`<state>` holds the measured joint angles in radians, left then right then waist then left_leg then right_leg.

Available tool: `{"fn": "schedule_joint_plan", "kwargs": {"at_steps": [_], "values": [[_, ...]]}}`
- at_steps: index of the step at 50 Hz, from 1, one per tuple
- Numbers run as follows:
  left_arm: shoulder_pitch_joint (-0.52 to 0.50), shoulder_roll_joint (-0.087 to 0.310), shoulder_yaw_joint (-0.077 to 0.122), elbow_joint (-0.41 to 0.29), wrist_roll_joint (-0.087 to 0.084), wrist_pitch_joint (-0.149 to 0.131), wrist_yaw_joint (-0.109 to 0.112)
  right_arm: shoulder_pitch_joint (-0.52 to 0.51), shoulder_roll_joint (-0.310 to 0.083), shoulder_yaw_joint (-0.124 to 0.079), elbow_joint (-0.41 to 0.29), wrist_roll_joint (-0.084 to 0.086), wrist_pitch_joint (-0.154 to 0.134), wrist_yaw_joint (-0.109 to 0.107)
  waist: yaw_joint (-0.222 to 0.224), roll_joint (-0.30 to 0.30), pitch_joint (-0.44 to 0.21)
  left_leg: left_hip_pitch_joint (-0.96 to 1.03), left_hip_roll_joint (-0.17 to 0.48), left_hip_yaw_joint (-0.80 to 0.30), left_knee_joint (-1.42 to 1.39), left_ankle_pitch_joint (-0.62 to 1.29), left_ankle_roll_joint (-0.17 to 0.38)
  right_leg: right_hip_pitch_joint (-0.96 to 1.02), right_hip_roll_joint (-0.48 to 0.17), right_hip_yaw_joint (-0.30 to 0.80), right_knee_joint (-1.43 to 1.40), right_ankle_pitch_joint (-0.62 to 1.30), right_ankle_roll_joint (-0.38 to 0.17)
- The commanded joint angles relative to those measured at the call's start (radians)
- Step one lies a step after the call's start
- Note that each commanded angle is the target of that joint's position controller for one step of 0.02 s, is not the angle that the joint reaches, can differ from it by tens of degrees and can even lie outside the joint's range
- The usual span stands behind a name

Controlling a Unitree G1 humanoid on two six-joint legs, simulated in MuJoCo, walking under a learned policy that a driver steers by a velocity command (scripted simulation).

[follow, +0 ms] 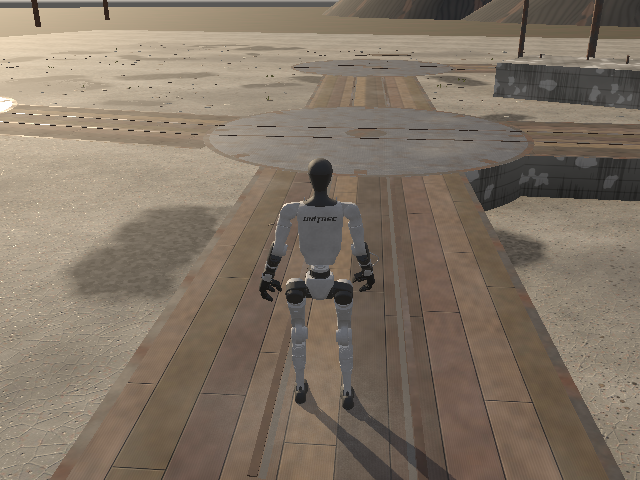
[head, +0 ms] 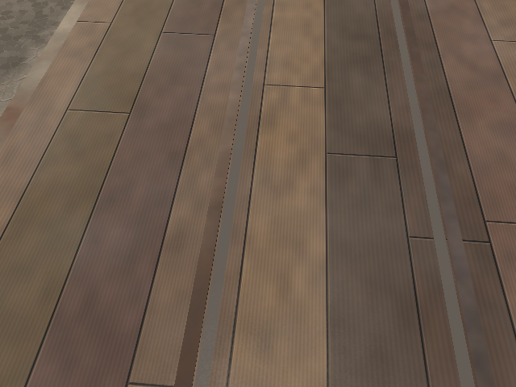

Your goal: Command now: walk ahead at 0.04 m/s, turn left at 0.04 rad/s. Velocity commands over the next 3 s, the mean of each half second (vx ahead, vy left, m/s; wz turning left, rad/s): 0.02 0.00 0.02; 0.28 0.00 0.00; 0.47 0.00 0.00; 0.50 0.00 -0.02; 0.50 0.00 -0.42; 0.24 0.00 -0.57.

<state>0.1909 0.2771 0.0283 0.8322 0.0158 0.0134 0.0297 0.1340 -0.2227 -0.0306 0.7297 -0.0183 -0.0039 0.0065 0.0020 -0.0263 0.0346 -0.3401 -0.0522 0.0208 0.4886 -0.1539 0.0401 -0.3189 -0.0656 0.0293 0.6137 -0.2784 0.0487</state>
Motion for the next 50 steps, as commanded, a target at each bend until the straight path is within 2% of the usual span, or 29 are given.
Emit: {"fn": "schedule_joint_plan", "kwargs": {"at_steps": [1, 2, 3, 4, 5, 6, 8, 12, 18, 26, 27, 28, 29, 30, 32, 33, 35, 36, 37, 38, 39, 40, 41, 42, 44, 45, 47, 50], "values": [[0.079, 0.106, 0.020, -0.037, 0.022, -0.002, 0.001, -0.020, -0.085, -0.015, -0.029, -0.005, -0.011, -0.004, 0.027, 0.074, -0.047, -0.108, 0.133, -0.156, -0.153, -0.373, 0.026, 0.198, -0.052, 0.059, -0.178, 0.119, -0.059], [0.033, 0.170, 0.036, -0.035, 0.005, -0.002, 0.006, 0.019, -0.092, -0.021, -0.031, -0.002, -0.010, -0.003, -0.031, -0.060, -0.003, -0.044, 0.073, -0.093, -0.129, -0.312, -0.011, 0.059, -0.066, 0.070, -0.192, -0.068, -0.095], [0.005, 0.124, 0.028, -0.037, 0.003, -0.009, 0.003, -0.009, -0.102, -0.021, -0.025, -0.005, -0.009, -0.009, -0.013, -0.088, 0.015, 0.054, 0.059, -0.069, -0.077, -0.225, -0.030, -0.047, -0.044, 0.070, -0.237, -0.217, -0.098], [-0.006, 0.091, 0.017, -0.033, 0.010, -0.019, 0.002, -0.015, -0.109, -0.026, -0.023, 0.000, -0.009, -0.014, -0.016, -0.098, 0.021, 0.096, 0.060, -0.065, -0.049, -0.167, -0.026, -0.079, -0.038, 0.068, -0.257, -0.226, -0.081], [-0.015, 0.082, 0.014, -0.030, 0.011, -0.028, 0.000, -0.007, -0.105, -0.027, -0.013, 0.002, -0.008, -0.019, -0.020, -0.096, 0.013, 0.119, 0.067, -0.069, -0.037, -0.123, -0.016, -0.075, -0.030, 0.060, -0.252, -0.172, -0.065], [-0.011, 0.076, 0.011, -0.027, 0.006, -0.039, -0.002, 0.003, -0.109, -0.029, -0.004, 0.001, -0.006, -0.021, -0.016, -0.089, 0.005, 0.117, 0.069, -0.072, -0.032, -0.082, -0.010, -0.047, -0.025, 0.052, -0.235, -0.109, -0.056], [0.020, 0.081, 0.011, -0.012, -0.003, -0.050, -0.003, 0.016, -0.104, -0.030, 0.014, 0.001, -0.009, -0.021, -0.005, -0.044, -0.028, 0.124, 0.075, -0.076, -0.026, 0.006, -0.002, 0.011, -0.017, 0.038, -0.196, 0.003, -0.051], [0.036, 0.084, 0.010, 0.009, -0.007, -0.049, -0.001, 0.021, -0.100, -0.032, 0.048, 0.011, -0.011, -0.020, 0.006, 0.003, -0.068, 0.152, 0.081, -0.073, -0.005, 0.138, -0.005, 0.069, -0.005, 0.023, -0.159, 0.140, -0.058], [0.029, 0.078, 0.008, 0.043, -0.011, -0.040, -0.004, 0.033, -0.108, -0.037, 0.106, 0.016, 0.003, -0.030, 0.003, 0.032, -0.069, 0.190, 0.086, -0.072, 0.003, 0.213, -0.011, 0.091, 0.008, 0.011, -0.157, 0.220, -0.063], [0.022, 0.071, 0.007, 0.097, -0.012, -0.035, -0.007, 0.022, -0.120, -0.040, 0.181, 0.018, 0.018, -0.044, -0.001, 0.025, -0.049, 0.213, 0.089, -0.070, -0.012, 0.211, -0.018, 0.104, 0.019, 0.000, -0.184, 0.236, -0.063], [0.044, 0.067, 0.008, 0.114, -0.014, -0.033, -0.006, 0.037, -0.112, -0.038, 0.199, 0.019, 0.019, -0.045, 0.001, 0.020, -0.069, 0.220, 0.073, -0.051, -0.008, 0.110, -0.018, 0.116, 0.028, -0.008, -0.195, 0.132, -0.068], [0.051, 0.080, 0.013, 0.123, -0.020, -0.030, -0.005, 0.041, -0.114, -0.040, 0.211, 0.024, 0.021, -0.044, 0.002, 0.000, -0.052, 0.194, 0.043, -0.019, 0.020, -0.062, -0.015, 0.103, 0.031, 0.000, -0.208, -0.031, -0.088], [0.051, 0.097, 0.020, 0.125, -0.025, -0.027, -0.003, 0.035, -0.112, -0.042, 0.216, 0.028, 0.020, -0.043, 0.005, -0.033, -0.012, 0.135, 0.017, 0.006, 0.054, -0.245, -0.011, 0.079, 0.012, 0.039, -0.237, -0.221, -0.120], [0.063, 0.113, 0.025, 0.124, -0.029, -0.029, -0.001, 0.011, -0.109, -0.041, 0.208, 0.030, 0.012, -0.041, 0.017, -0.070, 0.044, 0.044, 0.006, 0.019, 0.096, -0.347, -0.009, 0.066, -0.037, 0.117, -0.288, -0.392, -0.158], [0.107, 0.168, 0.043, 0.134, -0.041, -0.048, 0.002, -0.050, -0.089, -0.036, 0.180, 0.043, -0.024, -0.029, 0.038, -0.154, 0.139, -0.123, 0.022, 0.037, 0.234, -0.310, 0.002, 0.097, -0.210, 0.356, -0.419, -0.555, -0.257], [0.111, 0.174, 0.048, 0.137, -0.042, -0.061, 0.004, -0.073, -0.082, -0.033, 0.171, 0.047, -0.044, -0.022, 0.041, -0.155, 0.175, -0.162, 0.058, 0.002, 0.268, -0.296, 0.016, 0.091, -0.260, 0.422, -0.441, -0.511, -0.287], [0.081, 0.157, 0.049, 0.128, -0.041, -0.079, -0.001, -0.051, -0.088, -0.036, 0.181, 0.053, -0.072, -0.005, 0.013, -0.140, 0.161, -0.153, 0.089, -0.010, 0.205, -0.323, 0.043, 0.134, -0.256, 0.372, -0.405, -0.344, -0.272], [0.043, 0.153, 0.049, 0.119, -0.048, -0.078, -0.005, 0.003, -0.086, -0.039, 0.206, 0.055, -0.080, 0.002, -0.022, -0.125, 0.135, -0.031, 0.079, 0.013, 0.088, -0.267, 0.051, 0.096, -0.217, 0.295, -0.372, -0.282, -0.240], [0.004, 0.146, 0.048, 0.107, -0.050, -0.076, -0.009, 0.105, -0.096, -0.049, 0.257, 0.053, -0.081, 0.003, -0.069, -0.105, 0.092, 0.177, 0.040, 0.045, 0.000, -0.154, 0.046, 0.004, -0.152, 0.204, -0.319, -0.198, -0.203], [-0.026, 0.121, 0.041, 0.093, -0.044, -0.078, -0.012, 0.213, -0.128, -0.067, 0.302, 0.045, -0.079, 0.002, -0.109, -0.053, 0.042, 0.347, 0.046, -0.003, -0.016, -0.095, 0.045, -0.083, -0.083, 0.112, -0.189, -0.058, -0.162], [-0.056, 0.054, 0.022, 0.058, -0.036, -0.086, -0.012, 0.342, -0.216, -0.092, 0.329, 0.043, -0.081, -0.002, -0.146, 0.201, -0.005, 0.486, 0.236, -0.344, -0.180, -0.231, 0.134, -0.242, 0.055, -0.059, 0.167, -0.018, -0.077], [-0.066, 0.051, 0.022, 0.025, -0.041, -0.103, -0.007, 0.412, -0.252, -0.090, 0.339, 0.035, -0.093, 0.013, -0.154, 0.336, -0.052, 0.569, 0.411, -0.714, -0.314, -0.246, 0.255, -0.395, 0.126, -0.008, 0.433, -0.277, -0.055], [-0.047, 0.088, 0.033, 0.033, -0.063, -0.113, -0.013, 0.321, -0.179, -0.062, 0.319, 0.026, -0.106, 0.014, -0.097, 0.196, 0.001, 0.533, 0.431, -0.672, -0.299, -0.253, 0.257, -0.477, 0.060, 0.073, 0.574, -0.267, -0.078], [-0.025, 0.090, 0.034, 0.047, -0.073, -0.121, -0.022, 0.255, -0.135, -0.048, 0.294, 0.027, -0.114, 0.015, -0.066, 0.147, 0.036, 0.497, 0.387, -0.549, -0.296, -0.218, 0.219, -0.494, 0.016, 0.078, 0.597, -0.167, -0.105], [-0.042, 0.095, 0.045, 0.053, -0.055, -0.127, -0.028, 0.202, -0.116, -0.034, 0.276, 0.027, -0.114, 0.019, -0.042, 0.092, 0.059, 0.452, 0.328, -0.374, -0.320, -0.060, 0.160, -0.492, -0.048, 0.045, 0.526, -0.006, -0.119], [-0.044, 0.087, 0.048, 0.054, -0.047, -0.123, -0.035, 0.216, -0.092, -0.024, 0.281, 0.023, -0.106, 0.017, -0.038, 0.104, 0.048, 0.432, 0.292, -0.295, -0.326, 0.043, 0.140, -0.452, -0.060, 0.025, 0.491, 0.038, -0.112], [-0.060, 0.050, 0.043, 0.047, -0.037, -0.112, -0.046, 0.268, -0.099, -0.020, 0.297, 0.022, -0.094, 0.007, -0.042, 0.111, 0.036, 0.420, 0.266, -0.212, -0.334, 0.201, 0.144, -0.435, -0.058, -0.016, 0.430, 0.087, -0.081], [-0.187, 0.014, 0.027, -0.008, -0.035, -0.104, -0.047, 0.280, -0.139, -0.021, 0.294, 0.017, -0.084, -0.014, -0.059, 0.084, 0.074, 0.353, 0.249, -0.146, -0.371, 0.246, 0.149, -0.424, -0.041, -0.047, 0.226, 0.180, -0.044]]}}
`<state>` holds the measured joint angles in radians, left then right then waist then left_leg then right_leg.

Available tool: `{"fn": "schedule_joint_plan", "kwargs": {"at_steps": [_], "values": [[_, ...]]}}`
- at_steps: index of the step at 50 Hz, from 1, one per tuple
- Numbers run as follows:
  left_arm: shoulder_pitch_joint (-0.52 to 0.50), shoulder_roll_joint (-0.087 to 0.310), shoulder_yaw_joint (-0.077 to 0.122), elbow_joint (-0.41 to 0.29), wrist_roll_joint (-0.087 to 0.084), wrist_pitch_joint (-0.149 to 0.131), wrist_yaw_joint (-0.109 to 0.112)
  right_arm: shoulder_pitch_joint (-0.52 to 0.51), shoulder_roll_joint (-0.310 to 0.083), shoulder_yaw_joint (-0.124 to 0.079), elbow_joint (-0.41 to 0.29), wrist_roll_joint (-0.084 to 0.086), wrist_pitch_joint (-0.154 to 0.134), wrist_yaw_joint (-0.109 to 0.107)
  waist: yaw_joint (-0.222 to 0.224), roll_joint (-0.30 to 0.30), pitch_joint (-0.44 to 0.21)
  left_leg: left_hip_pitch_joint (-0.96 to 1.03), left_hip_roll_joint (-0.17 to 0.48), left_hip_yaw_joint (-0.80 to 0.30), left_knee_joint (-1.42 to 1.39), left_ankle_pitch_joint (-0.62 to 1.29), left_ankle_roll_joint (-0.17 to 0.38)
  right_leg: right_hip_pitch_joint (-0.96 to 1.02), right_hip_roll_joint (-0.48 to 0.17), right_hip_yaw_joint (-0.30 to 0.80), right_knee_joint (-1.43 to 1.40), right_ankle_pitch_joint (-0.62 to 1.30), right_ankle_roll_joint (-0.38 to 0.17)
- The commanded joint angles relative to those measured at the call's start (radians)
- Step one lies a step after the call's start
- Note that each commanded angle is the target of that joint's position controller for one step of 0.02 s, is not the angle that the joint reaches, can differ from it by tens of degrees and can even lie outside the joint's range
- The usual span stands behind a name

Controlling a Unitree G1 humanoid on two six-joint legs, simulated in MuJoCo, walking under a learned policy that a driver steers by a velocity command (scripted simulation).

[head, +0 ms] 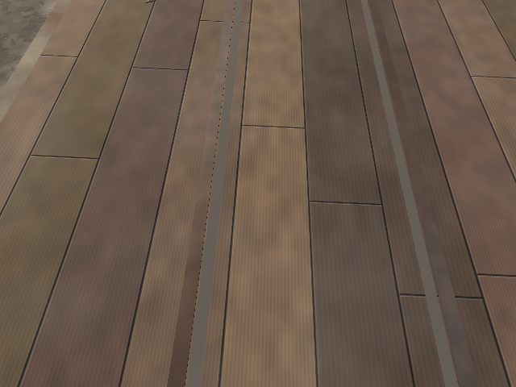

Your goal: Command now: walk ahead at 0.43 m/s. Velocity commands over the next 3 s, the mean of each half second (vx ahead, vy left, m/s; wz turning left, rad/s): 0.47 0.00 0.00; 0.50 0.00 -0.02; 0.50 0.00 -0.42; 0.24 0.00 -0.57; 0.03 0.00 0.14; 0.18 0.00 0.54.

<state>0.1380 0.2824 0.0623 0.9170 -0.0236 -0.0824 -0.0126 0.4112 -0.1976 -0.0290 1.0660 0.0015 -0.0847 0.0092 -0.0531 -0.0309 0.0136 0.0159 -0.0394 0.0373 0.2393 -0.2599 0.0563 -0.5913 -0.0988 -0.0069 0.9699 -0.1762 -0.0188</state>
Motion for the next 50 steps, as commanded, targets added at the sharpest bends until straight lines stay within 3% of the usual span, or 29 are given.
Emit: {"fn": "schedule_joint_plan", "kwargs": {"at_steps": [1, 4, 7, 9, 10, 11, 12, 13, 14, 15, 16, 17, 19, 20, 22, 25, 29, 34, 37, 38, 39, 40, 41, 42, 43, 44, 45, 47, 50], "values": [[-0.176, 0.000, -0.012, -0.109, 0.003, -0.008, -0.006, 0.005, -0.172, -0.023, -0.044, -0.004, -0.002, -0.022, -0.013, 0.096, 0.105, -0.035, 0.225, -0.140, -0.136, 0.338, 0.127, -0.117, 0.006, -0.024, -0.210, 0.126, 0.027], [-0.260, 0.007, -0.019, -0.138, -0.004, -0.009, -0.015, 0.055, -0.183, -0.027, -0.030, 0.003, -0.003, -0.027, -0.032, 0.115, 0.132, -0.059, 0.235, -0.110, -0.171, 0.299, 0.128, -0.038, 0.040, -0.048, -0.353, 0.215, 0.019], [-0.295, 0.029, -0.016, -0.165, -0.008, -0.014, -0.030, 0.066, -0.184, -0.033, -0.017, 0.016, 0.001, -0.028, -0.009, 0.114, 0.143, 0.033, 0.281, -0.097, -0.140, 0.365, 0.114, -0.033, 0.043, -0.021, -0.429, 0.211, -0.022], [-0.245, 0.064, -0.001, -0.160, -0.007, -0.018, -0.036, 0.041, -0.204, -0.043, -0.026, 0.012, 0.009, -0.029, 0.040, 0.127, 0.087, 0.096, 0.299, -0.081, -0.048, 0.590, 0.093, 0.054, 0.070, -0.030, -0.443, 0.160, -0.056], [-0.171, 0.091, 0.013, -0.143, -0.006, -0.017, -0.033, 0.027, -0.218, -0.049, -0.031, 0.008, 0.016, -0.029, 0.083, 0.148, 0.024, 0.112, 0.297, -0.070, 0.046, 0.777, 0.083, 0.159, 0.101, -0.050, -0.430, 0.128, -0.075], [-0.016, 0.126, 0.036, -0.097, -0.007, -0.013, -0.027, 0.012, -0.212, -0.048, -0.037, 0.001, 0.027, -0.029, 0.162, 0.151, -0.069, 0.081, 0.263, -0.041, 0.228, 0.899, 0.061, 0.348, 0.135, -0.072, -0.429, 0.112, -0.102], [0.165, 0.166, 0.055, -0.048, -0.005, -0.007, -0.017, 0.006, -0.192, -0.038, -0.052, -0.007, 0.031, -0.028, 0.236, 0.127, -0.178, -0.096, 0.223, -0.026, 0.476, 0.770, 0.032, 0.634, 0.063, 0.009, -0.403, 0.093, -0.143], [0.302, 0.259, 0.077, -0.017, 0.021, -0.004, -0.013, 0.135, -0.059, -0.001, -0.067, -0.006, 0.016, -0.014, 0.186, -0.120, -0.359, -0.502, 0.049, -0.006, 0.907, 0.269, -0.036, 1.031, -0.214, 0.489, -0.469, -0.156, -0.313], [0.291, 0.189, 0.052, -0.010, 0.017, -0.004, -0.017, 0.113, -0.063, 0.002, -0.053, 0.013, -0.015, -0.006, 0.187, -0.182, -0.413, -0.631, -0.023, -0.160, 1.092, -0.285, -0.026, 1.032, -0.291, 0.804, -0.686, -0.296, -0.338], [0.185, 0.138, 0.033, -0.020, 0.008, -0.012, -0.019, 0.001, -0.158, -0.025, -0.096, 0.044, -0.036, -0.002, 0.166, -0.146, -0.223, -0.731, 0.041, -0.173, 1.161, -0.246, -0.001, 0.880, -0.253, 0.679, -0.720, -0.321, -0.277], [0.086, 0.102, 0.021, -0.043, 0.011, -0.019, -0.021, -0.072, -0.180, -0.029, -0.119, 0.052, -0.045, -0.007, 0.132, -0.068, -0.115, -0.720, 0.098, -0.142, 1.126, -0.148, 0.015, 0.706, -0.223, 0.529, -0.744, -0.235, -0.245], [0.022, 0.073, 0.012, -0.048, 0.020, -0.027, -0.026, -0.102, -0.175, -0.035, -0.122, 0.040, -0.044, -0.017, 0.095, -0.006, -0.048, -0.672, 0.142, -0.123, 1.060, -0.071, 0.015, 0.550, -0.185, 0.409, -0.773, -0.112, -0.225], [-0.017, 0.038, 0.002, -0.042, 0.033, -0.037, -0.034, -0.052, -0.135, -0.040, -0.110, 0.021, -0.016, -0.025, 0.031, -0.040, -0.031, -0.545, 0.190, -0.130, 0.970, -0.007, 0.011, 0.397, -0.121, 0.273, -0.819, -0.013, -0.202], [-0.006, 0.040, 0.001, -0.032, 0.030, -0.039, -0.034, -0.043, -0.114, -0.038, -0.108, 0.020, -0.004, -0.027, 0.022, -0.040, -0.023, -0.530, 0.196, -0.121, 0.941, -0.005, 0.005, 0.362, -0.110, 0.238, -0.839, 0.009, -0.209], [0.035, 0.071, 0.006, -0.011, 0.029, -0.041, -0.023, -0.092, -0.117, -0.041, -0.132, 0.014, 0.010, -0.030, 0.020, -0.033, 0.014, -0.578, 0.208, -0.107, 0.866, 0.045, -0.017, 0.330, -0.106, 0.192, -0.876, 0.039, -0.225], [0.104, 0.104, 0.011, 0.010, 0.028, -0.036, 0.002, -0.225, -0.132, -0.047, -0.181, 0.001, 0.008, -0.030, 0.051, -0.008, 0.047, -0.697, 0.213, -0.102, 0.679, 0.211, -0.050, 0.385, -0.105, 0.161, -0.894, 0.089, -0.223], [0.179, 0.119, 0.011, 0.031, 0.016, -0.026, 0.017, -0.370, -0.105, -0.034, -0.221, 0.006, -0.006, -0.013, 0.099, -0.008, 0.057, -0.655, 0.164, -0.053, 0.427, 0.390, -0.057, 0.427, -0.071, 0.080, -0.889, 0.130, -0.184], [0.274, 0.127, 0.017, 0.075, 0.007, -0.002, 0.020, -0.503, -0.111, -0.022, -0.275, 0.017, -0.016, 0.016, 0.135, -0.005, 0.084, -0.692, 0.135, -0.051, 0.292, 0.330, -0.037, 0.608, -0.134, 0.081, -0.818, 0.176, -0.179], [0.259, 0.149, 0.027, 0.075, 0.006, 0.016, 0.025, -0.464, -0.151, -0.032, -0.283, 0.021, -0.025, 0.030, 0.088, -0.037, 0.046, -0.604, 0.103, -0.033, 0.254, 0.207, 0.003, 0.688, -0.168, 0.089, -0.721, 0.369, -0.154], [0.235, 0.156, 0.029, 0.068, 0.007, 0.021, 0.025, -0.385, -0.178, -0.046, -0.264, 0.020, -0.027, 0.030, 0.038, -0.052, -0.006, -0.480, 0.069, -0.003, 0.240, 0.184, 0.023, 0.686, -0.150, 0.069, -0.627, 0.547, -0.139], [0.223, 0.134, 0.020, 0.061, 0.011, 0.027, 0.024, -0.218, -0.224, -0.072, -0.211, 0.019, -0.027, 0.024, -0.039, -0.040, -0.107, -0.253, 0.046, 0.014, 0.232, 0.201, 0.055, 0.632, -0.096, 0.028, -0.438, 0.642, -0.112], [0.234, 0.099, 0.002, 0.034, 0.029, 0.025, 0.025, -0.022, -0.300, -0.095, -0.169, 0.005, -0.024, 0.014, -0.099, 0.052, -0.266, 0.071, 0.216, -0.178, 0.271, 0.211, 0.123, 0.423, -0.035, -0.017, -0.128, 0.411, -0.078], [0.354, -0.038, -0.036, 0.030, 0.027, 0.001, 0.012, 0.041, -0.361, -0.107, -0.142, 0.002, -0.016, 0.017, -0.028, 0.321, -0.382, 0.397, 0.432, -0.668, 0.154, -0.003, 0.284, 0.008, 0.165, -0.012, 0.217, -0.266, -0.008], [0.296, 0.061, -0.016, 0.039, 0.001, -0.025, 0.008, 0.024, -0.260, -0.078, -0.150, 0.010, -0.017, 0.018, -0.064, 0.244, -0.367, 0.392, 0.421, -0.754, 0.071, -0.100, 0.265, -0.110, 0.132, 0.131, 0.345, -0.399, -0.025], [0.201, 0.119, 0.000, 0.008, -0.024, -0.042, 0.004, -0.064, -0.217, -0.064, -0.167, 0.011, -0.020, 0.014, -0.053, 0.203, -0.222, 0.270, 0.390, -0.597, 0.057, -0.049, 0.219, -0.180, 0.078, 0.120, 0.366, -0.322, -0.043], [0.146, 0.119, 0.000, -0.004, -0.023, -0.048, 0.010, -0.144, -0.195, -0.056, -0.186, 0.005, -0.022, 0.013, -0.024, 0.117, -0.145, 0.126, 0.354, -0.475, 0.033, 0.062, 0.195, -0.151, 0.023, 0.090, 0.327, -0.227, -0.045], [0.118, 0.111, 0.006, -0.007, -0.007, -0.045, 0.016, -0.195, -0.170, -0.049, -0.193, -0.005, -0.025, 0.016, 0.004, 0.080, -0.084, -0.001, 0.322, -0.394, 0.003, 0.153, 0.185, -0.112, -0.010, 0.080, 0.262, -0.165, -0.039], [0.158, 0.070, 0.008, 0.004, -0.002, -0.018, 0.016, -0.219, -0.135, -0.038, -0.187, -0.015, -0.029, 0.020, 0.057, 0.103, -0.062, -0.117, 0.284, -0.292, -0.056, 0.216, 0.172, -0.012, -0.045, 0.087, 0.194, -0.109, -0.032], [0.130, 0.040, 0.006, -0.009, -0.003, 0.014, 0.019, -0.189, -0.172, -0.048, -0.161, -0.015, -0.039, 0.009, 0.067, 0.088, -0.010, -0.175, 0.281, -0.180, -0.119, 0.271, 0.178, -0.051, -0.056, 0.091, 0.106, -0.039, -0.010]]}}
Over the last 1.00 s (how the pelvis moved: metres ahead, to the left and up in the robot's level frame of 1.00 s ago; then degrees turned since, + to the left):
0.18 0.01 0.02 0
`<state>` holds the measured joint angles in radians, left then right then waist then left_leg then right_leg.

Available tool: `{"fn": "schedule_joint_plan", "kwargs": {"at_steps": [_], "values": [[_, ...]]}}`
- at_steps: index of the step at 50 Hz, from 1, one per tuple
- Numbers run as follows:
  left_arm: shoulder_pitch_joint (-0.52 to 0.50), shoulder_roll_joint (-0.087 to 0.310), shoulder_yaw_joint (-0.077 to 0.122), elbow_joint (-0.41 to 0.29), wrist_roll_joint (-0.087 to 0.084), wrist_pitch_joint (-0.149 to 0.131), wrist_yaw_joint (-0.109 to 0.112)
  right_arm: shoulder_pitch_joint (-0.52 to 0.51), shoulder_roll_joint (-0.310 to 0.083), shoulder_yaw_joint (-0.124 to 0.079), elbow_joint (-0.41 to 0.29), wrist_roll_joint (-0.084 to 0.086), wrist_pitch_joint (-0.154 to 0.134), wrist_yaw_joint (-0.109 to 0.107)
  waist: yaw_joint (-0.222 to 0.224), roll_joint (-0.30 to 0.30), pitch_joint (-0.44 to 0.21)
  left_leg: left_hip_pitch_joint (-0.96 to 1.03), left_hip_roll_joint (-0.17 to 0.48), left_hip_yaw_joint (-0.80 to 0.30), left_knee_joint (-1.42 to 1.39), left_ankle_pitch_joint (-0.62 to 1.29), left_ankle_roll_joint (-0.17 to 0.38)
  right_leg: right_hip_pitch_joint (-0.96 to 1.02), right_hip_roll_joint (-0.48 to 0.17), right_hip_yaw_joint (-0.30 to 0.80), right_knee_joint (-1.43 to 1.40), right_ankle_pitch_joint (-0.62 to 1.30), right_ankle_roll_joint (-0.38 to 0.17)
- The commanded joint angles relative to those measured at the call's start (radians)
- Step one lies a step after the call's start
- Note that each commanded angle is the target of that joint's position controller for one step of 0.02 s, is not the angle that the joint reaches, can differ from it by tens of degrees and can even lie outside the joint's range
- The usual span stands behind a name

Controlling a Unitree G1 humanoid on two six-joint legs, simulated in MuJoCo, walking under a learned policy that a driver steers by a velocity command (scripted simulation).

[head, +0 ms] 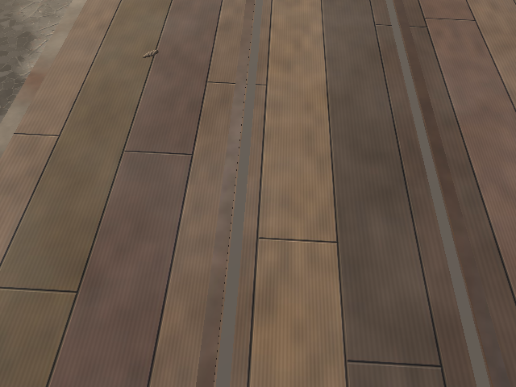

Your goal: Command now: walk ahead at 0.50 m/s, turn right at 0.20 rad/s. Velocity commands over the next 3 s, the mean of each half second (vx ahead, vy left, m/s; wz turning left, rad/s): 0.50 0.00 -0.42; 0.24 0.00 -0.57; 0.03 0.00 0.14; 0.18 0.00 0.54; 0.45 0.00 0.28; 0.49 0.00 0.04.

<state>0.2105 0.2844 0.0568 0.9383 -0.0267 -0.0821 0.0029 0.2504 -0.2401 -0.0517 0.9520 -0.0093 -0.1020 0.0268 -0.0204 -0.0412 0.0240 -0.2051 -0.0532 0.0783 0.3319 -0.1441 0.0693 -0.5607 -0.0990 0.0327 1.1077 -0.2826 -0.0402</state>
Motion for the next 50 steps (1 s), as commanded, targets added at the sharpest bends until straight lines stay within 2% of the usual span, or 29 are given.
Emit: {"fn": "schedule_joint_plan", "kwargs": {"at_steps": [1, 6, 11, 14, 15, 16, 17, 18, 19, 20, 21, 22, 23, 24, 26, 28, 30, 32, 36, 38, 39, 40, 41, 42, 43, 44, 45, 47, 50], "values": [[0.027, 0.041, 0.013, -0.043, 0.002, 0.017, 0.004, -0.014, -0.140, -0.029, -0.039, -0.007, -0.021, -0.015, 0.027, 0.090, -0.006, 0.053, 0.294, -0.191, -0.222, 0.166, 0.161, -0.116, -0.052, 0.063, -0.079, 0.118, 0.018], [-0.114, 0.024, 0.008, -0.095, 0.009, 0.009, -0.015, 0.007, -0.152, -0.028, -0.028, -0.002, -0.017, -0.037, -0.011, 0.092, 0.029, 0.065, 0.251, -0.020, -0.251, 0.192, 0.105, -0.092, -0.010, 0.014, -0.367, 0.386, 0.019], [-0.246, 0.011, -0.004, -0.169, 0.007, 0.010, -0.044, 0.093, -0.168, -0.034, 0.008, 0.012, 0.010, -0.044, -0.055, 0.072, 0.069, 0.264, 0.312, 0.039, -0.192, 0.268, 0.087, -0.157, 0.009, -0.032, -0.494, 0.340, -0.012], [-0.237, 0.040, 0.008, -0.206, 0.005, 0.011, -0.066, 0.067, -0.201, -0.046, -0.006, 0.018, 0.036, -0.052, -0.017, 0.106, 0.037, 0.346, 0.340, 0.076, -0.055, 0.595, 0.059, -0.097, 0.057, -0.096, -0.509, 0.187, -0.054], [-0.186, 0.062, 0.021, -0.204, 0.006, 0.015, -0.069, 0.056, -0.215, -0.050, -0.015, 0.018, 0.045, -0.058, 0.016, 0.129, -0.007, 0.351, 0.338, 0.091, 0.039, 0.771, 0.046, -0.011, 0.094, -0.129, -0.499, 0.135, -0.072], [-0.066, 0.097, 0.043, -0.180, 0.003, 0.017, -0.069, 0.040, -0.220, -0.052, -0.025, 0.016, 0.055, -0.064, 0.083, 0.134, -0.073, 0.322, 0.318, 0.113, 0.205, 0.879, 0.027, 0.144, 0.138, -0.153, -0.518, 0.127, -0.098], [0.101, 0.161, 0.078, -0.140, 0.001, 0.020, -0.057, 0.036, -0.212, -0.046, -0.040, 0.015, 0.059, -0.069, 0.163, 0.100, -0.160, 0.184, 0.275, 0.130, 0.442, 0.789, -0.010, 0.408, 0.150, -0.104, -0.566, 0.170, -0.141], [0.221, 0.276, 0.112, -0.124, 0.002, 0.030, -0.034, 0.098, -0.134, -0.020, -0.081, -0.009, 0.040, -0.060, 0.150, -0.101, -0.283, -0.202, 0.167, 0.136, 0.820, 0.286, -0.070, 0.788, -0.089, 0.305, -0.575, 0.130, -0.273], [0.200, 0.277, 0.099, -0.144, 0.000, 0.023, -0.035, 0.106, -0.068, 0.008, -0.107, -0.003, -0.006, -0.040, 0.100, -0.183, -0.398, -0.486, -0.016, -0.068, 1.061, -0.433, -0.092, 0.977, -0.252, 0.803, -0.770, 0.014, -0.410], [0.197, 0.200, 0.076, -0.147, 0.011, 0.018, -0.034, -0.012, -0.153, -0.015, -0.133, 0.037, -0.043, -0.023, 0.147, -0.103, -0.334, -0.603, 0.051, -0.185, 1.099, -0.389, -0.060, 0.953, -0.221, 0.712, -0.810, 0.003, -0.349], [0.144, 0.155, 0.066, -0.155, 0.012, 0.011, -0.031, -0.067, -0.162, -0.015, -0.152, 0.053, -0.060, -0.019, 0.129, -0.051, -0.216, -0.626, 0.098, -0.169, 1.041, -0.300, -0.037, 0.820, -0.183, 0.555, -0.810, 0.065, -0.306], [0.069, 0.126, 0.056, -0.172, 0.011, 0.007, -0.033, -0.075, -0.157, -0.019, -0.145, 0.035, -0.062, -0.027, 0.079, 0.042, -0.135, -0.569, 0.140, -0.162, 0.940, -0.233, -0.038, 0.653, -0.138, 0.442, -0.824, 0.159, -0.275], [0.014, 0.096, 0.046, -0.190, 0.016, 0.004, -0.031, -0.068, -0.169, -0.030, -0.140, 0.015, -0.052, -0.035, 0.040, 0.041, -0.097, -0.489, 0.168, -0.161, 0.858, -0.196, -0.047, 0.528, -0.107, 0.368, -0.844, 0.246, -0.259], [-0.010, 0.087, 0.042, -0.204, 0.023, 0.005, -0.028, -0.054, -0.166, -0.034, -0.143, 0.008, -0.036, -0.035, 0.013, 0.026, -0.083, -0.428, 0.179, -0.164, 0.821, -0.177, -0.058, 0.450, -0.084, 0.342, -0.868, 0.283, -0.258], [-0.003, 0.113, 0.048, -0.209, 0.018, 0.002, -0.018, -0.047, -0.138, -0.033, -0.155, -0.002, -0.014, -0.039, -0.004, 0.013, -0.066, -0.396, 0.176, -0.145, 0.731, -0.144, -0.091, 0.367, -0.064, 0.292, -0.894, 0.353, -0.266], [0.025, 0.148, 0.057, -0.207, 0.017, 0.003, -0.003, -0.114, -0.127, -0.031, -0.185, -0.009, -0.004, -0.045, 0.006, 0.009, -0.031, -0.411, 0.153, -0.125, 0.600, -0.048, -0.124, 0.319, -0.038, 0.238, -0.894, 0.463, -0.253], [0.044, 0.160, 0.063, -0.204, 0.014, 0.016, 0.010, -0.180, -0.105, -0.023, -0.209, -0.013, -0.004, -0.045, 0.025, -0.006, -0.024, -0.354, 0.107, -0.105, 0.429, 0.075, -0.135, 0.275, 0.020, 0.162, -0.843, 0.601, -0.203], [0.082, 0.162, 0.066, -0.198, 0.009, 0.034, 0.018, -0.230, -0.089, -0.016, -0.230, -0.006, -0.007, -0.038, 0.056, -0.036, -0.055, -0.275, 0.052, -0.088, 0.297, 0.212, -0.130, 0.264, 0.050, 0.147, -0.801, 0.600, -0.157], [0.110, 0.141, 0.062, -0.193, 0.003, 0.061, 0.031, -0.275, -0.128, -0.025, -0.267, 0.005, -0.002, -0.025, 0.063, -0.066, -0.073, -0.246, 0.018, -0.141, 0.164, 0.211, -0.114, 0.359, 0.021, 0.271, -0.703, 0.464, -0.119], [0.074, 0.131, 0.061, -0.215, 0.010, 0.068, 0.041, -0.223, -0.163, -0.037, -0.257, 0.000, -0.011, -0.022, 0.031, -0.085, -0.091, -0.213, 0.027, -0.164, 0.124, 0.162, -0.088, 0.417, 0.010, 0.341, -0.609, 0.461, -0.106], [0.040, 0.119, 0.056, -0.233, 0.009, 0.070, 0.042, -0.162, -0.173, -0.042, -0.243, -0.008, -0.019, -0.024, -0.007, -0.079, -0.113, -0.130, 0.043, -0.150, 0.058, 0.235, -0.066, 0.413, 0.043, 0.337, -0.526, 0.445, -0.080], [0.038, 0.077, 0.042, -0.260, 0.019, 0.066, 0.039, -0.086, -0.214, -0.049, -0.240, -0.029, -0.025, -0.030, -0.030, -0.014, -0.215, 0.077, 0.159, -0.224, 0.080, 0.470, -0.012, 0.340, 0.106, 0.296, -0.346, 0.332, -0.039], [0.203, 0.015, 0.026, -0.255, 0.032, 0.062, 0.035, -0.048, -0.253, -0.050, -0.250, -0.049, -0.015, -0.039, 0.035, 0.225, -0.338, 0.384, 0.422, -0.471, 0.160, 0.909, 0.136, 0.112, 0.234, 0.191, -0.072, -0.308, 0.025], [0.317, 0.092, 0.028, -0.253, 0.009, 0.061, 0.026, -0.009, -0.238, -0.055, -0.235, -0.015, 0.009, -0.034, 0.048, 0.358, -0.462, 0.488, 0.569, -0.719, 0.135, 0.727, 0.264, -0.025, 0.212, 0.150, 0.133, -0.480, 0.054], [0.260, 0.175, 0.052, -0.235, -0.003, 0.076, 0.027, -0.063, -0.174, -0.040, -0.271, -0.003, 0.024, -0.037, 0.024, 0.217, -0.382, 0.402, 0.503, -0.653, 0.094, 0.493, 0.236, -0.078, 0.155, 0.155, 0.225, -0.388, 0.087], [0.153, 0.197, 0.061, -0.254, -0.003, 0.096, 0.033, -0.104, -0.137, -0.027, -0.282, -0.006, 0.040, -0.044, 0.005, 0.148, -0.276, 0.299, 0.434, -0.513, 0.071, 0.352, 0.183, -0.109, 0.128, 0.107, 0.241, -0.309, 0.109], [0.111, 0.189, 0.065, -0.262, 0.000, 0.118, 0.039, -0.145, -0.122, -0.018, -0.286, -0.011, 0.055, -0.047, 0.013, 0.119, -0.199, 0.177, 0.380, -0.426, 0.037, 0.262, 0.161, -0.100, 0.102, 0.088, 0.220, -0.262, 0.122], [0.106, 0.135, 0.056, -0.279, 0.000, 0.141, 0.042, -0.190, -0.147, -0.023, -0.278, -0.022, 0.071, -0.052, 0.042, 0.169, -0.101, -0.024, 0.302, -0.289, -0.040, 0.155, 0.141, -0.007, 0.075, 0.039, 0.125, -0.199, 0.121], [0.093, 0.079, 0.040, -0.301, 0.011, 0.136, 0.043, -0.175, -0.160, -0.033, -0.263, -0.020, 0.072, -0.055, 0.033, 0.183, -0.123, -0.036, 0.302, -0.214, -0.064, 0.240, 0.177, 0.063, 0.070, 0.003, -0.028, -0.174, 0.116]]}}
Over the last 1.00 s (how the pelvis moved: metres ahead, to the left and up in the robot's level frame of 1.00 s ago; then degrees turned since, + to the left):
0.57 0.01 0.00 -1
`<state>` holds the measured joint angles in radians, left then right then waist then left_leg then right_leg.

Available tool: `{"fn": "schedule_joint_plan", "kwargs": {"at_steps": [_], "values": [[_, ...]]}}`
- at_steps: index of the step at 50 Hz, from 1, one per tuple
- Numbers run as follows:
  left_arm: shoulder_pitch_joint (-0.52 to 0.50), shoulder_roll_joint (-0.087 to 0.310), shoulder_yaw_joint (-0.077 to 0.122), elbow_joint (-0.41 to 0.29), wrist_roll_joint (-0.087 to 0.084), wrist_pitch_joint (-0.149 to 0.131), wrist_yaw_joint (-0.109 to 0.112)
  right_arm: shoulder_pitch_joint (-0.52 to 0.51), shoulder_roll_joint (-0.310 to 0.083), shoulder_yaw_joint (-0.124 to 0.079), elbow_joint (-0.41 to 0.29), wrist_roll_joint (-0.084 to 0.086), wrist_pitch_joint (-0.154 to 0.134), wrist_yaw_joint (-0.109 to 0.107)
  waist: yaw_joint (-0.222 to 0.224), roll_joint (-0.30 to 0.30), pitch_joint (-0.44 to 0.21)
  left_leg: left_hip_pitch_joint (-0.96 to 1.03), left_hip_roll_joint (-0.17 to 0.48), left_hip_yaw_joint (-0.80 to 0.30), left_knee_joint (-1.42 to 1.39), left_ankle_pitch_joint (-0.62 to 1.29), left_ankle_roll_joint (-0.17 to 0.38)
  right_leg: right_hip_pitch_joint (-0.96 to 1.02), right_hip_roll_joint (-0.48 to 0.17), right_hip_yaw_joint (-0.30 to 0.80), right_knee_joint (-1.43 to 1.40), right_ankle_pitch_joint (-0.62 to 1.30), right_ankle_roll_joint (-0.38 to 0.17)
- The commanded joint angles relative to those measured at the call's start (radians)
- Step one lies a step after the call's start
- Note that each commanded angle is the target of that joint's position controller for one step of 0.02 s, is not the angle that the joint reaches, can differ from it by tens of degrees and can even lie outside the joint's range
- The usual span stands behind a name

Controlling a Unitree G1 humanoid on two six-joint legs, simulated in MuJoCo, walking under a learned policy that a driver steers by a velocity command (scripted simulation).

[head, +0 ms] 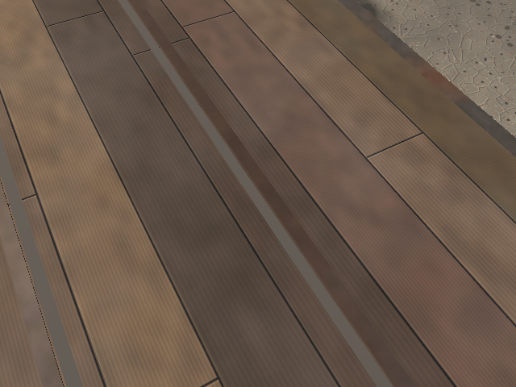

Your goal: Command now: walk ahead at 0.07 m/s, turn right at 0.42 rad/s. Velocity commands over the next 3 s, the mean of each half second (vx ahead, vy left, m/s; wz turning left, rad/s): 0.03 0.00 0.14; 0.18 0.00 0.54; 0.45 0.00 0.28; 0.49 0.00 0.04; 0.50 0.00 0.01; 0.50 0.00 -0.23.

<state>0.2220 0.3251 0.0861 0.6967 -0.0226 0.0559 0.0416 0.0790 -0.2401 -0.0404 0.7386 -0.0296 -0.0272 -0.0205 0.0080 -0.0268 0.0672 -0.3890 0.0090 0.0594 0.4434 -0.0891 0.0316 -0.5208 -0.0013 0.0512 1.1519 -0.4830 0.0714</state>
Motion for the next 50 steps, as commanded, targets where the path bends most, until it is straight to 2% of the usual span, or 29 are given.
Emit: {"fn": "schedule_joint_plan", "kwargs": {"at_steps": [1, 3, 5, 7, 8, 9, 10, 11, 12, 14, 16, 19, 22, 24, 25, 26, 27, 28, 29, 30, 31, 32, 34, 36, 40, 45, 47, 49, 50], "values": [[0.071, 0.024, 0.003, -0.065, 0.015, -0.007, 0.002, -0.002, -0.162, -0.044, -0.043, 0.005, -0.002, -0.007, 0.004, 0.159, -0.188, 0.151, 0.246, -0.187, -0.169, 0.219, 0.225, 0.065, -0.032, -0.011, -0.140, 0.034, -0.003], [0.064, 0.007, -0.010, -0.060, 0.025, -0.014, -0.005, -0.011, -0.161, -0.042, -0.034, 0.016, 0.002, 0.002, 0.004, 0.161, -0.217, 0.141, 0.244, -0.174, -0.167, 0.213, 0.229, 0.159, -0.031, -0.018, -0.279, 0.075, -0.020], [0.068, 0.008, -0.013, -0.042, 0.031, -0.015, -0.013, -0.005, -0.149, -0.034, -0.018, 0.028, 0.006, 0.016, 0.003, 0.169, -0.210, 0.121, 0.226, -0.178, -0.163, 0.075, 0.213, 0.243, -0.023, -0.031, -0.432, 0.136, -0.038], [0.104, 0.004, -0.012, -0.012, 0.037, -0.017, -0.024, -0.010, -0.130, -0.021, -0.001, 0.042, 0.008, 0.032, 0.039, 0.157, -0.175, 0.035, 0.185, -0.168, -0.132, -0.102, 0.156, 0.407, 0.009, -0.067, -0.679, 0.293, -0.068], [0.092, 0.036, -0.007, -0.022, 0.045, -0.017, -0.023, 0.038, -0.108, -0.011, 0.019, 0.044, 0.004, 0.039, 0.035, 0.136, -0.161, -0.030, 0.155, -0.167, -0.113, -0.183, 0.088, 0.491, -0.023, -0.023, -0.746, 0.334, -0.097], [0.098, 0.119, 0.007, -0.040, 0.058, -0.016, -0.014, 0.061, -0.077, 0.002, 0.014, 0.023, -0.002, 0.051, 0.011, -0.001, -0.168, -0.095, 0.085, -0.115, 0.016, -0.298, 0.007, 0.541, -0.197, 0.158, -0.784, 0.414, -0.151], [0.023, 0.158, 0.015, -0.041, 0.065, -0.012, -0.010, 0.085, -0.065, 0.000, -0.002, 0.029, -0.006, 0.047, -0.045, -0.207, -0.141, -0.042, 0.014, -0.025, 0.079, -0.355, -0.039, 0.323, -0.309, 0.226, -0.837, 0.269, -0.251], [-0.053, 0.121, 0.011, -0.068, 0.065, -0.023, -0.011, 0.049, -0.145, -0.019, 0.005, 0.028, 0.001, 0.038, -0.017, -0.180, -0.085, 0.026, 0.012, -0.038, 0.184, -0.315, -0.058, 0.215, -0.274, 0.197, -0.871, 0.149, -0.264], [-0.072, 0.123, 0.015, -0.067, 0.061, -0.033, -0.007, 0.043, -0.166, -0.034, 0.003, 0.035, 0.007, 0.031, -0.016, -0.192, -0.056, -0.017, -0.009, -0.021, 0.253, -0.288, -0.055, 0.219, -0.251, 0.167, -0.865, 0.135, -0.245], [-0.061, 0.120, 0.019, -0.062, 0.049, -0.054, 0.001, 0.067, -0.178, -0.050, 0.010, 0.035, 0.028, 0.016, 0.007, -0.210, -0.043, -0.114, 0.005, -0.049, 0.448, -0.396, -0.063, 0.271, -0.297, 0.167, -0.843, 0.390, -0.268], [-0.049, 0.093, 0.014, -0.051, 0.036, -0.062, 0.008, 0.103, -0.149, -0.053, 0.006, 0.047, 0.044, 0.014, -0.003, -0.141, -0.072, -0.180, 0.020, -0.077, 0.582, -0.457, -0.075, 0.350, -0.328, 0.139, -0.792, 0.670, -0.298], [-0.087, 0.091, 0.021, -0.049, 0.026, -0.052, 0.013, 0.083, -0.102, -0.040, -0.017, 0.051, 0.052, 0.022, 0.004, -0.114, -0.112, -0.147, 0.039, -0.039, 0.469, -0.394, -0.086, 0.403, -0.307, 0.060, -0.752, 0.736, -0.280], [-0.083, 0.117, 0.034, -0.038, 0.020, -0.035, 0.014, 0.079, -0.117, -0.041, -0.046, 0.055, 0.058, 0.044, 0.015, -0.136, -0.149, -0.054, 0.017, 0.011, 0.319, -0.324, -0.074, 0.424, -0.316, 0.030, -0.712, 0.753, -0.272], [-0.103, 0.123, 0.037, -0.030, 0.000, -0.032, 0.014, 0.140, -0.123, -0.049, -0.037, 0.052, 0.061, 0.055, -0.025, -0.124, -0.158, 0.067, -0.016, 0.052, 0.130, -0.170, -0.037, 0.386, -0.302, -0.012, -0.644, 0.686, -0.226], [-0.064, 0.104, 0.034, -0.009, -0.004, -0.035, 0.011, 0.165, -0.142, -0.058, -0.033, 0.043, 0.061, 0.048, -0.032, -0.077, -0.158, 0.156, -0.032, 0.021, 0.020, -0.045, -0.007, 0.331, -0.267, -0.059, -0.567, 0.564, -0.168], [-0.024, 0.058, 0.025, -0.009, 0.024, -0.039, 0.005, 0.181, -0.244, -0.087, -0.047, 0.039, 0.058, 0.033, -0.006, 0.144, -0.163, 0.304, 0.122, -0.224, -0.048, 0.286, 0.061, 0.146, -0.174, -0.164, -0.335, 0.284, -0.067], [-0.134, 0.007, 0.002, -0.088, 0.057, -0.046, 0.009, 0.209, -0.355, -0.107, -0.065, 0.012, 0.048, 0.034, -0.041, 0.381, -0.156, 0.366, 0.371, -0.600, -0.085, 0.573, 0.285, -0.136, 0.002, -0.132, -0.107, -0.204, 0.007], [-0.190, 0.057, 0.015, -0.086, 0.044, -0.050, 0.012, 0.241, -0.301, -0.091, -0.073, -0.009, 0.027, 0.041, -0.096, 0.216, -0.220, 0.384, 0.385, -0.599, -0.096, 0.506, 0.353, -0.161, -0.005, 0.011, 0.054, -0.240, -0.002], [-0.180, 0.072, 0.022, -0.077, 0.023, -0.048, 0.012, 0.194, -0.276, -0.081, -0.078, -0.004, 0.011, 0.038, -0.064, 0.164, -0.188, 0.359, 0.336, -0.507, -0.086, 0.437, 0.309, -0.177, -0.020, 0.033, 0.090, -0.161, -0.017], [-0.157, 0.076, 0.028, -0.053, 0.024, -0.046, 0.018, 0.136, -0.258, -0.080, -0.086, 0.019, 0.008, 0.029, -0.036, 0.110, -0.162, 0.337, 0.276, -0.440, -0.080, 0.346, 0.249, -0.185, -0.035, 0.037, 0.065, -0.071, -0.020], [-0.150, 0.089, 0.033, -0.044, 0.031, -0.042, 0.026, 0.094, -0.230, -0.070, -0.095, 0.040, 0.013, 0.019, -0.022, 0.109, -0.142, 0.316, 0.249, -0.411, -0.082, 0.311, 0.214, -0.186, -0.045, 0.045, 0.028, -0.002, -0.015], [-0.135, 0.087, 0.036, -0.038, 0.032, -0.042, 0.026, 0.081, -0.219, -0.063, -0.100, 0.044, 0.020, 0.009, -0.007, 0.124, -0.146, 0.275, 0.217, -0.382, -0.089, 0.312, 0.199, -0.135, -0.035, 0.040, 0.023, 0.047, -0.008], [-0.099, 0.067, 0.033, -0.032, 0.026, -0.053, 0.012, 0.118, -0.208, -0.062, -0.102, 0.047, 0.027, -0.002, -0.006, 0.133, -0.182, 0.284, 0.174, -0.381, -0.141, -0.008, 0.196, -0.114, -0.021, 0.023, -0.045, 0.144, -0.005], [-0.145, 0.060, 0.029, -0.044, 0.018, -0.069, -0.002, 0.144, -0.209, -0.063, -0.104, 0.050, 0.024, -0.010, -0.033, 0.157, -0.134, 0.288, 0.170, -0.441, -0.212, -0.330, 0.199, -0.144, -0.017, 0.023, -0.187, 0.191, -0.005], [-0.197, 0.051, 0.021, -0.058, 0.016, -0.113, -0.023, 0.166, -0.237, -0.073, -0.107, 0.045, 0.014, -0.015, -0.056, 0.174, -0.093, 0.272, 0.170, -0.481, -0.228, -0.367, 0.203, -0.088, 0.000, 0.031, -0.424, 0.226, -0.001], [-0.194, 0.057, 0.021, -0.059, 0.001, -0.157, -0.049, 0.176, -0.246, -0.077, -0.116, 0.052, 0.013, 0.000, -0.060, 0.179, -0.077, 0.178, 0.147, -0.540, -0.200, -0.415, 0.208, 0.065, 0.032, 0.018, -0.580, 0.200, -0.026], [-0.158, 0.065, 0.026, -0.053, -0.007, -0.171, -0.052, 0.168, -0.235, -0.073, -0.122, 0.054, 0.016, 0.004, -0.033, 0.176, -0.077, 0.138, 0.131, -0.570, -0.175, -0.431, 0.194, 0.166, 0.037, 0.014, -0.653, 0.229, -0.044], [-0.074, 0.071, 0.035, -0.028, -0.007, -0.182, -0.048, 0.146, -0.197, -0.061, -0.135, 0.055, 0.019, 0.005, 0.025, 0.149, -0.087, 0.042, 0.074, -0.552, -0.097, -0.459, 0.148, 0.358, 0.020, 0.004, -0.760, 0.298, -0.070], [0.024, 0.105, 0.046, -0.009, 0.001, -0.184, -0.040, 0.130, -0.148, -0.046, -0.146, 0.051, 0.014, 0.005, 0.070, 0.107, -0.122, -0.079, 0.029, -0.498, 0.037, -0.493, 0.101, 0.525, -0.078, 0.085, -0.774, 0.259, -0.104]]}}
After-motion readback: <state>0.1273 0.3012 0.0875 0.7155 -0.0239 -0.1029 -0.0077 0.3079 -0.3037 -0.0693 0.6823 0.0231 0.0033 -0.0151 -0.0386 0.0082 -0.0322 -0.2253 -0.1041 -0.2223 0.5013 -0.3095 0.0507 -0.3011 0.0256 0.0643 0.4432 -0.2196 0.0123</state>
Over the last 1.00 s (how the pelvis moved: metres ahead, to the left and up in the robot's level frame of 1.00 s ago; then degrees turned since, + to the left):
0.49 -0.10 -0.01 -34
